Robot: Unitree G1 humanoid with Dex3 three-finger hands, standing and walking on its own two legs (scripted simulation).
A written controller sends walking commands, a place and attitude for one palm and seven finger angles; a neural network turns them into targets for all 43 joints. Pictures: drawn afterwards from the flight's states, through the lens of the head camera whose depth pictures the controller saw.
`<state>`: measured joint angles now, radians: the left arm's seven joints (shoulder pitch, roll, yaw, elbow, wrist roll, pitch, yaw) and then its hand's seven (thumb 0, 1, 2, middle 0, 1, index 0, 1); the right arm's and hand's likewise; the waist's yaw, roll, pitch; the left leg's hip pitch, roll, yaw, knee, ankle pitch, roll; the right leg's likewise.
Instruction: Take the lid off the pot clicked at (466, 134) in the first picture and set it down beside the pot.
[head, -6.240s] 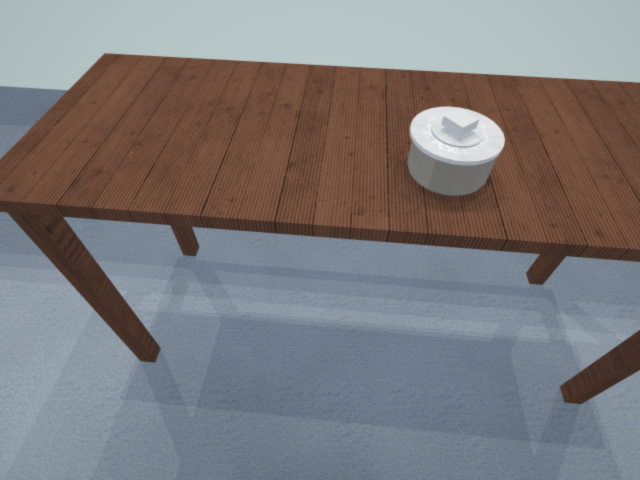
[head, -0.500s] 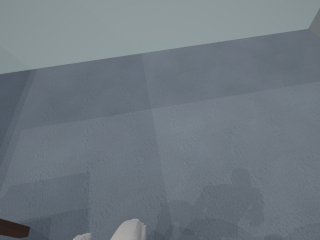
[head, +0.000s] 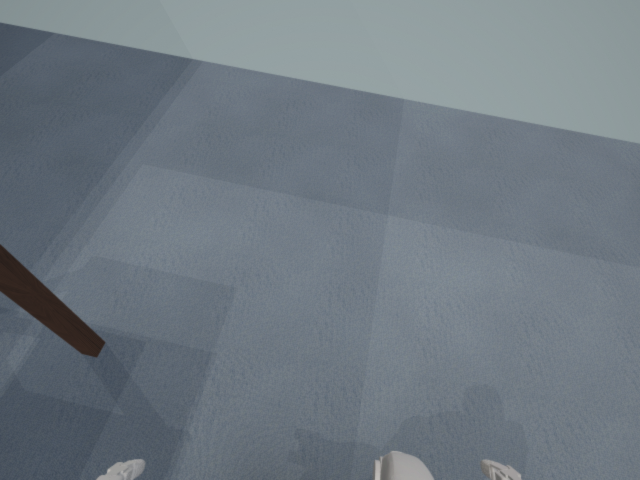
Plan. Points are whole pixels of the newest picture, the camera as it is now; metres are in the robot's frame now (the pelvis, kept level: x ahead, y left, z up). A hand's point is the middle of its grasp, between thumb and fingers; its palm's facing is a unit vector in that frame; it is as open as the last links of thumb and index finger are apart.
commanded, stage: turn to face it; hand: left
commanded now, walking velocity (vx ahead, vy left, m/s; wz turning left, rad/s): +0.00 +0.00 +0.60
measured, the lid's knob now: out of the picture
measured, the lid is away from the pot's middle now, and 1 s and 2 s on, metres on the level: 0.00 0.00 0.00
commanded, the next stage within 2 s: none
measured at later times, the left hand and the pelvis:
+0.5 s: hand out of the picture +0.06 +0.16 -0.14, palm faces +0.28 -0.92 -0.28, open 7.3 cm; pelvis +0.03 -0.05 +0.00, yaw +18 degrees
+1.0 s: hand out of the picture +0.02 +0.25 -0.16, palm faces +0.57 -0.78 -0.24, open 7.3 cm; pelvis +0.05 +0.01 +0.00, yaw +35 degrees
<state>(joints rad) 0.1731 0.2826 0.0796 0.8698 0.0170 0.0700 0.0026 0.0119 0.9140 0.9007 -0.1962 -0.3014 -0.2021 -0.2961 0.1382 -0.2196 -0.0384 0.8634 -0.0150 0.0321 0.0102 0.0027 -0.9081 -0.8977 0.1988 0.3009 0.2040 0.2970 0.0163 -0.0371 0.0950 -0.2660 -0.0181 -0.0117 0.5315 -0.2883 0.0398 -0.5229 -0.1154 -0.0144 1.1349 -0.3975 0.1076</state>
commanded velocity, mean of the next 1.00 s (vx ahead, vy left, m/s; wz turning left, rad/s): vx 0.00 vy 0.00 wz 0.60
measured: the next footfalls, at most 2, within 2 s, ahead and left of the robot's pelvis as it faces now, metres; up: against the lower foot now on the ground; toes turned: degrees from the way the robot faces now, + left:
right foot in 0.24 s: +0.05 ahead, -0.15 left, +0.00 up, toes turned +6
left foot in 0.68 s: +0.04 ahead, +0.09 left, +0.00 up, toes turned +31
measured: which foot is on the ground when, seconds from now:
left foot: down 0.00-0.24, up 0.26-0.66, down 0.68-1.00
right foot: up 0.00-0.22, down 0.24-0.68, up 0.70-1.00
